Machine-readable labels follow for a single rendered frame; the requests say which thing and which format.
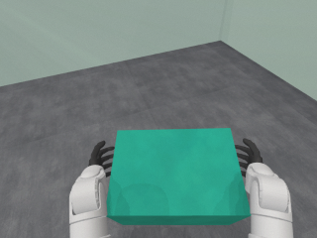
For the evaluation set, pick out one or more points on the robot left forearm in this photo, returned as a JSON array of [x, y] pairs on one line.
[[88, 205]]

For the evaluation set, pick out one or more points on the robot right hand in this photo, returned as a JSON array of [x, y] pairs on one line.
[[254, 155]]

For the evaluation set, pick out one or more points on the carton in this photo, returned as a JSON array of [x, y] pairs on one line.
[[176, 177]]

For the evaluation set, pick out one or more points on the robot right forearm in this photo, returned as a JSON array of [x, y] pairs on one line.
[[270, 203]]

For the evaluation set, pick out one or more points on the robot left hand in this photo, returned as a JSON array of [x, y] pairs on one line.
[[95, 157]]

